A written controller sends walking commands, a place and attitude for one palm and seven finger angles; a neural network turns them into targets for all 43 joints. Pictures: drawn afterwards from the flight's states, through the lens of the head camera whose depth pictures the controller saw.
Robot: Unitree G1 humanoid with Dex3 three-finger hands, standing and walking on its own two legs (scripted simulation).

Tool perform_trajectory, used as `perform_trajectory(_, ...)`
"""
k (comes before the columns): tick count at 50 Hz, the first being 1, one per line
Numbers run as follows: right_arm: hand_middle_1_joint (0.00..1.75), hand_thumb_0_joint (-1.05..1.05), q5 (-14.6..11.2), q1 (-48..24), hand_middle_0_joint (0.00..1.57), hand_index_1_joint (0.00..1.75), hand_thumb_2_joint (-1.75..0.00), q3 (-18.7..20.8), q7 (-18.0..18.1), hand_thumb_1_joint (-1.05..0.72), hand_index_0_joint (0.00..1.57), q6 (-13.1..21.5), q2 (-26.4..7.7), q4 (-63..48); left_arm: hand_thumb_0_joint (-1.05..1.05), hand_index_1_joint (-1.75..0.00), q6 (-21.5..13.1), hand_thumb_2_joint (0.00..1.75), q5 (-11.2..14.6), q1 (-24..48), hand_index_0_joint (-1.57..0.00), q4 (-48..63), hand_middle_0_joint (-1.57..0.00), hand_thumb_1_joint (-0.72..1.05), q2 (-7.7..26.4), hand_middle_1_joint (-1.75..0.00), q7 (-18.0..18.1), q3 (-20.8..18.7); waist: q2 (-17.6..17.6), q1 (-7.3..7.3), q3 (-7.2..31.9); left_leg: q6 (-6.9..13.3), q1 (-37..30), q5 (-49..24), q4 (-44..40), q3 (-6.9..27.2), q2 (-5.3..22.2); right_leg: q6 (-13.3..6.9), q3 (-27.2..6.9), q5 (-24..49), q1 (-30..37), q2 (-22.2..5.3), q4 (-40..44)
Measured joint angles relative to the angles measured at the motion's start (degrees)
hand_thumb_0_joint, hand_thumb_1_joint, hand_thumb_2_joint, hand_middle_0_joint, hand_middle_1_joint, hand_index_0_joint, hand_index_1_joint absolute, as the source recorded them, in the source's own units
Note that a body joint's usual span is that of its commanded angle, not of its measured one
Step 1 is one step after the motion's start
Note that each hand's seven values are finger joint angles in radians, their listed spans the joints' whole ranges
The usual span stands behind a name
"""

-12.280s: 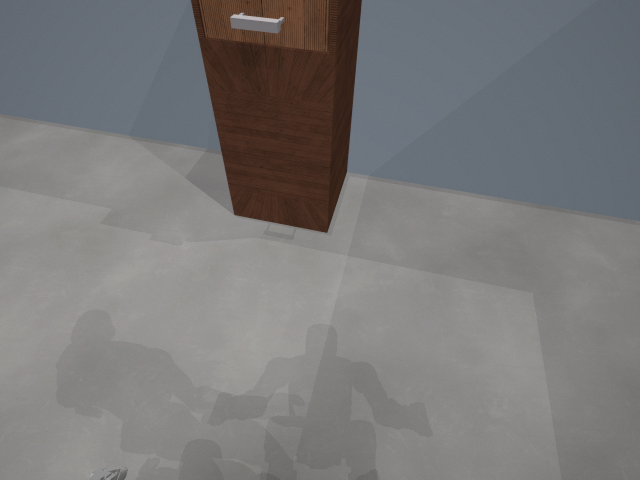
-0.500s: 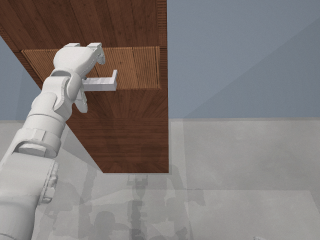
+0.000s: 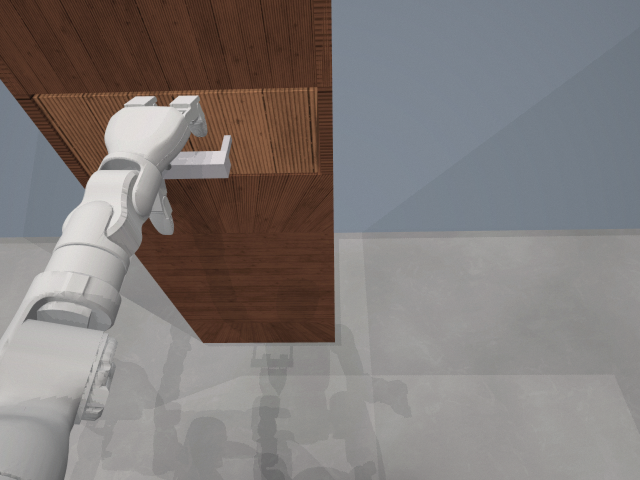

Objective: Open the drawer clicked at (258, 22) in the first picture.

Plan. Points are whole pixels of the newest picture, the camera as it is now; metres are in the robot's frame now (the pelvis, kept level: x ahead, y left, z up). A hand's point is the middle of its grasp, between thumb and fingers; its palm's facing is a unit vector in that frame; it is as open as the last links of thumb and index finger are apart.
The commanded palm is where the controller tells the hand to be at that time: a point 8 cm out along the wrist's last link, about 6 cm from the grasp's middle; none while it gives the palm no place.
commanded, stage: lower the fingers behind the handle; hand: left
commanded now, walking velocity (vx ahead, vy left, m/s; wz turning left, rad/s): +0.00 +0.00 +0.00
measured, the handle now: (184, 154) +0.54 +0.21 +0.09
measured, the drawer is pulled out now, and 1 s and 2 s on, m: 0.00 0.00 0.00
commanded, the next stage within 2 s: close the thumb around the handle in 1.24 s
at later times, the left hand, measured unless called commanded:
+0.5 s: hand (175, 181) +0.48 +0.20 +0.09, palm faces -0.01 +0.01 -1.00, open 13.8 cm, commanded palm +0.46 +0.21 +0.15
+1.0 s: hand (182, 194) +0.48 +0.20 +0.07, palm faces -0.01 +0.01 -1.00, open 13.9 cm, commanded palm +0.46 +0.21 +0.12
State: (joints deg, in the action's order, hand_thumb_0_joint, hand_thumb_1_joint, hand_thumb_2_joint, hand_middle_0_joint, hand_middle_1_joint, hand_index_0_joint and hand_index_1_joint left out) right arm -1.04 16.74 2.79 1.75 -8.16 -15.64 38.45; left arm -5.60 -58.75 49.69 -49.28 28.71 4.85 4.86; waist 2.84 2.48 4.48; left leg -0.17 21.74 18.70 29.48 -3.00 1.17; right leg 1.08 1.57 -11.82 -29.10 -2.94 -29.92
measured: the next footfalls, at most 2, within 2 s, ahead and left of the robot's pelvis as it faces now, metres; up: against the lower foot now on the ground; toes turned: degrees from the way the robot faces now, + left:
none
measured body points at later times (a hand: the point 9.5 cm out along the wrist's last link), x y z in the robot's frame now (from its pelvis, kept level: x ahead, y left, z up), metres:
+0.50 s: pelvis +0.00 -0.01 +0.00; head +0.07 -0.03 +0.44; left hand +0.47 +0.20 +0.15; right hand +0.05 -0.28 -0.14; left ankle -0.05 +0.12 -0.73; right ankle +0.02 -0.13 -0.73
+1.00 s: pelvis +0.00 +0.00 -0.01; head +0.08 -0.02 +0.43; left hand +0.48 +0.20 +0.12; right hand +0.03 -0.28 -0.15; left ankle -0.05 +0.12 -0.73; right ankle +0.02 -0.13 -0.73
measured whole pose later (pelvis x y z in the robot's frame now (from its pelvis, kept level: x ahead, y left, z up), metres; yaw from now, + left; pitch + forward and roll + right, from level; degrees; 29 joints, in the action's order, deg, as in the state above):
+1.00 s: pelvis +0.00 +0.00 -0.01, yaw +0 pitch +15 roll +0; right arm 0.2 18.8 3.7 1.6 -6.2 -15.3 39.8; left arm -4.8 -61.9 48.8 -56.4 27.4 12.9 3.7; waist 2.9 4.2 5.7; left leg -0.4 28.7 20.7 34.8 -2.9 1.7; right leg 0.8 1.4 -13.3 -35.8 -2.6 -34.4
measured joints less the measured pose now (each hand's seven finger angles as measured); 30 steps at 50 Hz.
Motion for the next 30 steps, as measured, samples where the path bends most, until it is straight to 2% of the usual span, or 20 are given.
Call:
perform_trajectory(8, 0.30, 0.00, -0.15, -0.77, 0.20, 0.30, -0.90, -0.31, -0.21, -0.91, 0.20, 0.00, 0.28, 0.18, 0.00, -1.20, 3.16, 0.30, -0.26, 0.56, -0.31, -2.53, -0.32, -0.49, -1.19, -1.20, 0.82, 1.60, 0.23, -0.05, 0.14, -0.11, 0.47, 0.09, 0.48, 0.37, 0.01, -0.13, 0.33, -0.27, -0.36, -0.05, -0.55)
perform_trajectory(12, 0.30, 0.00, 0.09, -0.96, 0.20, 0.30, -0.90, -0.43, 0.31, -0.91, 0.20, 0.36, 0.47, -0.15, 0.00, -1.20, 1.75, 0.30, -0.73, 0.81, -0.32, -3.33, -0.32, -0.49, -1.25, -1.20, 0.58, 1.16, 0.14, 0.38, -0.06, -0.20, 1.10, 0.16, 0.94, 0.48, 0.06, -0.25, 0.41, -0.39, -0.99, -0.02, -1.05)
perform_trajectory(18, 0.30, 0.00, 0.49, -0.30, 0.20, 0.30, -0.90, -0.21, 0.34, -0.91, 0.20, 0.78, 0.32, -0.18, 0.00, -1.20, 0.15, 0.30, -1.36, 0.56, -0.32, -3.95, -0.32, -0.49, -1.26, -1.20, 2.70, -0.32, 0.18, 0.73, 0.18, -0.36, 2.24, 0.51, 1.75, 0.26, 0.24, -0.39, 0.17, -0.70, -2.33, 0.16, -2.00)
perform_trajectory(24, 0.30, 0.00, 0.44, 0.47, 0.20, 0.30, -0.90, -0.04, 0.23, -0.91, 0.20, 0.75, 0.02, 0.23, 0.00, -1.20, 1.32, 0.30, -1.76, -0.09, -0.31, -5.38, -0.31, -0.49, -0.49, -1.20, 4.54, -1.12, 0.24, 1.11, 0.31, -0.48, 2.93, 0.70, 2.17, 0.02, 0.50, -0.52, -0.07, -0.79, -3.17, 0.44, -2.44)
perform_trajectory(30, 0.30, 0.00, 0.44, 1.22, 0.20, 0.30, -0.90, 0.19, 0.71, -0.91, 0.20, 0.97, -0.23, 0.55, 0.00, -1.20, 0.93, 0.30, -1.86, 0.03, -0.31, -6.32, -0.30, -0.49, 0.23, -1.20, 4.02, -1.07, 0.01, 1.52, 0.20, -0.54, 3.71, 0.76, 2.59, 0.10, 0.64, -0.60, 0.00, -0.74, -3.84, 0.56, -2.62)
